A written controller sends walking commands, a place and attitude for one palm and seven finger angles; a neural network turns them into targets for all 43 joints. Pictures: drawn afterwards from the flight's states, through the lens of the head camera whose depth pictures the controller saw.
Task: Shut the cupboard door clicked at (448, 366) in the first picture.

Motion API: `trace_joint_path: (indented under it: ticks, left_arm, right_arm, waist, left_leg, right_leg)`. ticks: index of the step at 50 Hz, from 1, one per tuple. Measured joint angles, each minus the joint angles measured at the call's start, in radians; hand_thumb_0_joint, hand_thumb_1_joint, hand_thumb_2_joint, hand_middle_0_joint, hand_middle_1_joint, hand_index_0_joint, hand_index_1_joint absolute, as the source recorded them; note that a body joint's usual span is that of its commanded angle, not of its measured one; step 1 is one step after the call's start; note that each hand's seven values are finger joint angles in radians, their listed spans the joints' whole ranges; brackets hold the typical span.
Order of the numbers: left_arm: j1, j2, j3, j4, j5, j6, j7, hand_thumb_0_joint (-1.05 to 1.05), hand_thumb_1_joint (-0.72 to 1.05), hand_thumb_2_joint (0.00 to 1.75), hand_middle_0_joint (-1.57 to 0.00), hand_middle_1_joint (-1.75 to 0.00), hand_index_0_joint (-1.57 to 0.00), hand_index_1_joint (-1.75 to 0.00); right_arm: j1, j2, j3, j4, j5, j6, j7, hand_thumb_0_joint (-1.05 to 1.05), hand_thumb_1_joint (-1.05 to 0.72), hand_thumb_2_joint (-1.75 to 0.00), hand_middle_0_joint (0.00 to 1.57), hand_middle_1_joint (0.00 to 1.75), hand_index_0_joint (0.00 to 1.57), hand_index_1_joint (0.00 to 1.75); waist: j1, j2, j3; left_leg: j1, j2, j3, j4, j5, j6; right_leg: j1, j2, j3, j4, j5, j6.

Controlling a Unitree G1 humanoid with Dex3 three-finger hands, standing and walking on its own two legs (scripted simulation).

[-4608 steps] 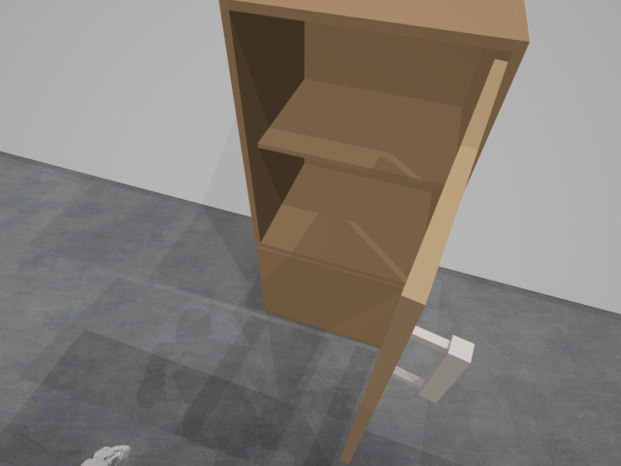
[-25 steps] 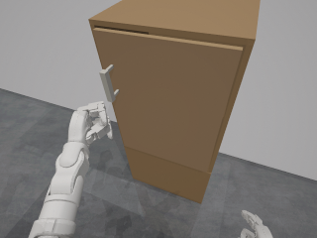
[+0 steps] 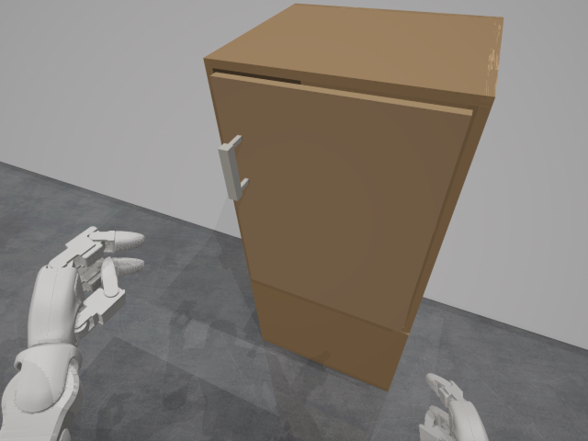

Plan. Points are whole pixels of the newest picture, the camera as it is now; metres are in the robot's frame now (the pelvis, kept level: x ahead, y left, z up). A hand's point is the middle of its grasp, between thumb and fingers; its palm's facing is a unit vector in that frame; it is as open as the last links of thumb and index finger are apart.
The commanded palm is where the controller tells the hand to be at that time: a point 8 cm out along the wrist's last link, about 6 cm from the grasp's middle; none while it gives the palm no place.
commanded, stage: draw the hand back to the body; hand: left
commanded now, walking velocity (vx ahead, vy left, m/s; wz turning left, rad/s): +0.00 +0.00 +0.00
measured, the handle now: (236, 167) +0.59 +0.19 +0.07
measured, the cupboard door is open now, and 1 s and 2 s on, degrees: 0 0 0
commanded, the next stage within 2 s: step back with the hand held close in 0.56 s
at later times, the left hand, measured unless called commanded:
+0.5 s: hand (87, 309) +0.20 +0.25 +0.15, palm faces +0.45 -0.81 -0.38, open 7.4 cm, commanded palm +0.15 +0.29 +0.17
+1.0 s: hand (84, 301) +0.21 +0.26 +0.15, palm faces +0.36 -0.78 -0.51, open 7.4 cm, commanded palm +0.15 +0.30 +0.17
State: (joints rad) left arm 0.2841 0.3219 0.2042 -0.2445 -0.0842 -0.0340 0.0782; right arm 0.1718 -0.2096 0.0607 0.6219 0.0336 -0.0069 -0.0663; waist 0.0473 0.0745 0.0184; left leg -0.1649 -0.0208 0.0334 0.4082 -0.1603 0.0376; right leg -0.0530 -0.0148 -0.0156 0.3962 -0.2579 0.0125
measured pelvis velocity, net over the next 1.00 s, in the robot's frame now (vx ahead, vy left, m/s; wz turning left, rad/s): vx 0.01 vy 0.00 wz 0.00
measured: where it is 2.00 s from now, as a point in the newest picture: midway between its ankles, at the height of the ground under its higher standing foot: outside the picture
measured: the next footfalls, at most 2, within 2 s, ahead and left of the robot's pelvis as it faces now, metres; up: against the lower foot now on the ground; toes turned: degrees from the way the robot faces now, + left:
right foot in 1.94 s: -0.27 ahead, -0.11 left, +0.00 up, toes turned -1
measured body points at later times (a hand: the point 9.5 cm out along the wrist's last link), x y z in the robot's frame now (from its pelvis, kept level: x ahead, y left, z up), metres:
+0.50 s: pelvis +0.02 -0.01 +0.00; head -0.01 -0.04 +0.45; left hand +0.18 +0.29 +0.17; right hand +0.21 -0.23 -0.08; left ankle +0.05 +0.09 -0.74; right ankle -0.02 -0.13 -0.74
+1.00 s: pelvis +0.01 +0.00 -0.01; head +0.02 -0.03 +0.44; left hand +0.19 +0.30 +0.18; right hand +0.20 -0.24 -0.10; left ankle +0.05 +0.09 -0.74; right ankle -0.02 -0.13 -0.74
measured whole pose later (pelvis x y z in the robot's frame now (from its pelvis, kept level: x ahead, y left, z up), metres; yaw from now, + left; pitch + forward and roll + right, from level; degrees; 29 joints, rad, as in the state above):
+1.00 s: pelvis +0.01 +0.00 -0.01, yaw +0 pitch +1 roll +0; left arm 0.55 0.42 0.37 -0.44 -0.08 -0.10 0.11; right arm 0.16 -0.25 -0.02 0.57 0.03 0.06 -0.09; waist 0.02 0.07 -0.01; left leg -0.30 -0.02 0.04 0.50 -0.21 0.04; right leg -0.19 -0.01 -0.01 0.48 -0.31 0.02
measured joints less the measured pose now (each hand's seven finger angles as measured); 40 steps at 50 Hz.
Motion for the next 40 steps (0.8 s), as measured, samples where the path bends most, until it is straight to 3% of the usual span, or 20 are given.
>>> trace_joint_path:
  ticks: [12, 20, 26, 35, 40]
  left_arm:
    - [0.203, 0.043, 0.148, -0.13, 0.0, -0.012, 0.02, 0.02, 0.89, 0.9, -0.37, -0.47, -0.37, -0.47]
    - [0.152, 0.001, 0.121, -0.097, 0.009, -0.005, 0.034, 0.02, 0.89, 0.9, -0.25, -0.34, -0.25, -0.34]
    - [0.162, 0.013, 0.107, -0.122, 0.007, -0.002, 0.025, 0.02, 0.89, 0.9, -0.22, -0.31, -0.22, -0.31]
    - [0.17, 0.036, 0.14, -0.119, -0.005, -0.009, 0.014, 0.02, 0.89, 0.9, -0.22, -0.3, -0.22, -0.31]
    - [0.195, 0.042, 0.154, -0.117, 0.005, -0.043, 0.017, 0.02, 0.89, 0.9, -0.21, -0.3, -0.21, -0.3]
  right_arm:
    - [0.021, -0.02, -0.032, 0.008, -0.002, -0.038, -0.001, 0.02, -0.91, -0.9, 0.2, 0.3, 0.2, 0.3]
    - [0.004, -0.032, -0.04, 0.022, -0.007, -0.059, -0.01, 0.02, -0.91, -0.9, 0.2, 0.3, 0.2, 0.3]
    - [0.002, -0.016, -0.035, 0.015, -0.01, -0.066, -0.01, 0.02, -0.91, -0.9, 0.2, 0.3, 0.2, 0.3]
    - [0.007, -0.013, -0.036, 0.006, -0.007, -0.048, -0.009, 0.02, -0.91, -0.9, 0.2, 0.3, 0.2, 0.3]
    - [0.004, -0.03, -0.045, -0.008, -0.01, -0.011, -0.01, 0.02, -0.9, -0.9, 0.2, 0.3, 0.2, 0.3]
  waist:
    - [0.021, 0.007, -0.013]
    - [0.033, 0.006, -0.003]
    - [0.02, -0.007, -0.014]
    - [0.014, -0.001, -0.008]
    - [-0.007, 0.015, -0.03]
  left_leg:
    - [0.008, 0.004, -0.004, 0.014, -0.022, -0.004]
    - [0.009, 0.0, -0.016, 0.012, -0.021, -0.006]
    - [0.016, 0.009, -0.01, 0.014, -0.032, -0.015]
    - [0.018, 0.02, -0.005, 0.009, -0.038, -0.023]
    - [-0.066, 0.029, -0.02, 0.064, -0.056, -0.021]
  right_leg:
    - [0.02, 0.004, -0.004, -0.009, -0.011, -0.003]
    - [0.02, 0.002, -0.015, -0.001, -0.021, -0.006]
    - [0.025, 0.011, -0.008, -0.001, -0.027, -0.014]
    - [0.026, 0.02, -0.002, -0.01, -0.028, -0.021]
    - [-0.033, 0.031, -0.017, 0.001, -0.028, -0.019]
